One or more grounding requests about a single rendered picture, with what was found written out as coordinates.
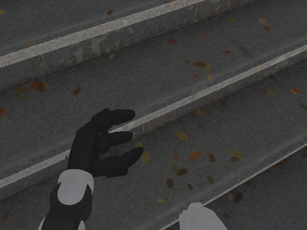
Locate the robot left forearm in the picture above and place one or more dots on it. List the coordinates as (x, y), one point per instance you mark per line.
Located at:
(70, 201)

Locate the robot right shin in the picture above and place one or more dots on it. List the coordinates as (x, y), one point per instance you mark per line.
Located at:
(194, 205)

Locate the robot left hand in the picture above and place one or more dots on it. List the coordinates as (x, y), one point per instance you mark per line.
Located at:
(89, 144)

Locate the right robot thigh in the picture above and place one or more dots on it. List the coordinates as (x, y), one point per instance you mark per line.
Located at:
(200, 218)

